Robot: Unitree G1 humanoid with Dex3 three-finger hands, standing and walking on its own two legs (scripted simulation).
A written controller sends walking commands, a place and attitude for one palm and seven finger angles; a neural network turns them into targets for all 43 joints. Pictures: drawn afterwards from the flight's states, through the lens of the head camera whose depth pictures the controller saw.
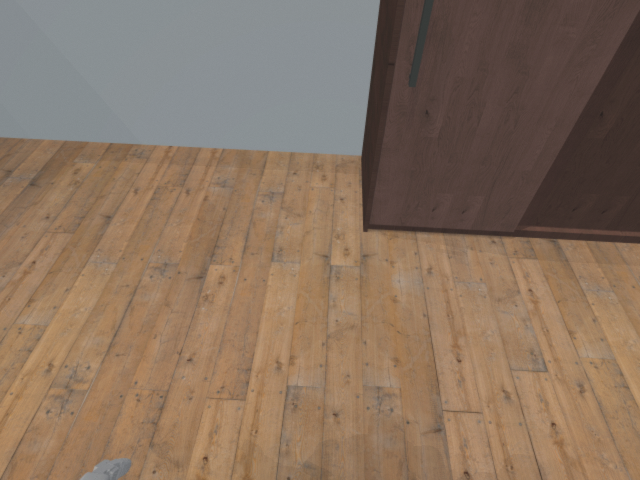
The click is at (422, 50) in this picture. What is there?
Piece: wardrobe's sliding door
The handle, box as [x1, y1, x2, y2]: [408, 0, 433, 86]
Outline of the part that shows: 433,0 424,1 411,72 409,75 409,86 415,86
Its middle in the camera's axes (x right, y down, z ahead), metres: +0.28 -0.59 +1.07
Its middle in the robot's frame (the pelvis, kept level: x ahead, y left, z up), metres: +1.21 -0.23 +0.09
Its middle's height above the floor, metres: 0.86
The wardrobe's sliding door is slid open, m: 0.00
